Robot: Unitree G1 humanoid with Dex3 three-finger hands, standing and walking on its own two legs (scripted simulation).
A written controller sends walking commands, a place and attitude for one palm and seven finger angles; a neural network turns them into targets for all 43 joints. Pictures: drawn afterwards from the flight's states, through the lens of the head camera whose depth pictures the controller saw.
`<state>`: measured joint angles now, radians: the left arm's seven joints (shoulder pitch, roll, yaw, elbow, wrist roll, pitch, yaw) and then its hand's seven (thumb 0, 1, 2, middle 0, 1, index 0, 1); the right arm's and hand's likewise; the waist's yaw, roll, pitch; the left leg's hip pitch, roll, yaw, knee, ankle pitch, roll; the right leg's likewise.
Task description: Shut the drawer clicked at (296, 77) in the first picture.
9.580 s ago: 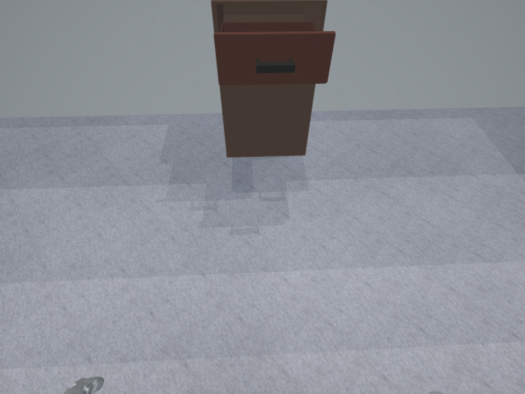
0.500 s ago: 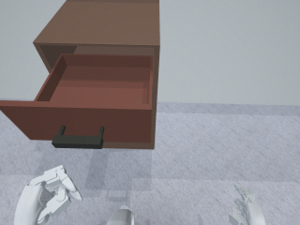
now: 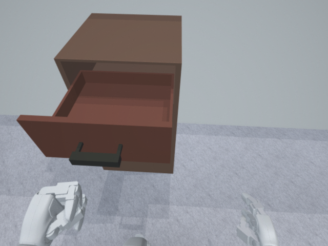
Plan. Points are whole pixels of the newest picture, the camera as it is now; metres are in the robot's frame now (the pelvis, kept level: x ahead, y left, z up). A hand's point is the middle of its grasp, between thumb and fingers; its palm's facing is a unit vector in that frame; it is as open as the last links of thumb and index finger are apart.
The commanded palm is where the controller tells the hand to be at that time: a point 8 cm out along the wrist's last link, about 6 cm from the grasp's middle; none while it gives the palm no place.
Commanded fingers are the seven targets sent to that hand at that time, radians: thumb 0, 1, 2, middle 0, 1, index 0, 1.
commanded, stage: raise the hand and make a fist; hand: left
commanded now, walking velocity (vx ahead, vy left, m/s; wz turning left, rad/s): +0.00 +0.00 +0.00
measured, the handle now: (98, 152) +0.36 +0.22 +0.00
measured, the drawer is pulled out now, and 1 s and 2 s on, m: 0.29 0.29 0.29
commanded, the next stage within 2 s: bring the fist close to the handle in 0.36 s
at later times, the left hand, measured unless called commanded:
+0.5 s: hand (79, 210) +0.17 +0.18 +0.09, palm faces +0.04 -1.00 -0.08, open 3.2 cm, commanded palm +0.14 +0.24 +0.10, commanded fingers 0.00 0.90 0.90 -1.40 -1.60 -1.40 -1.60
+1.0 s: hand (91, 201) +0.20 +0.18 +0.05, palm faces +0.02 -1.00 -0.06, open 3.2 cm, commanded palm +0.19 +0.24 +0.05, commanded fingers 0.00 0.90 0.90 -1.40 -1.60 -1.40 -1.60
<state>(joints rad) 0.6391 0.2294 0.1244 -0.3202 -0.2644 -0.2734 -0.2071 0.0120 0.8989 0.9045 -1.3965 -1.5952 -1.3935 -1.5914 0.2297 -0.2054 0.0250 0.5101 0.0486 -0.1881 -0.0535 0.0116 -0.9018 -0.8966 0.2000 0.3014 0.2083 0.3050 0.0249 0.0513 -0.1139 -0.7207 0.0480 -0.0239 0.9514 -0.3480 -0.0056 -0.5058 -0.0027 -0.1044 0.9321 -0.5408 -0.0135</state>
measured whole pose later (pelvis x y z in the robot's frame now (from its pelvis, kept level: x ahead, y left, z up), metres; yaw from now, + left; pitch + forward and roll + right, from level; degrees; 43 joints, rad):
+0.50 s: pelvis +0.01 -0.01 +0.00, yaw +0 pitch +7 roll -2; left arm 0.66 0.23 0.17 -0.27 -0.29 -0.30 -0.24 0.01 0.90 0.90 -1.40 -1.60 -1.40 -1.60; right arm 0.23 -0.22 0.00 0.55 0.05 -0.23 -0.06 0.01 -0.90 -0.90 0.20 0.30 0.21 0.30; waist 0.02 0.05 -0.12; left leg -0.69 0.05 -0.02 0.92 -0.35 -0.02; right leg -0.48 0.00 -0.10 0.91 -0.54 -0.02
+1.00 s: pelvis +0.00 -0.01 -0.02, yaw -1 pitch +11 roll -2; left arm 0.50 0.22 0.17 -0.09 -0.28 -0.39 -0.24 0.01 0.90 0.90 -1.40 -1.60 -1.40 -1.60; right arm 0.22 -0.23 -0.01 0.56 0.03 -0.18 -0.06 0.01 -0.90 -0.90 0.20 0.30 0.21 0.30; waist 0.00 0.04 -0.13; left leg -0.85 0.06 -0.02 1.03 -0.38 -0.02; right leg -0.65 0.00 -0.10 1.03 -0.59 -0.03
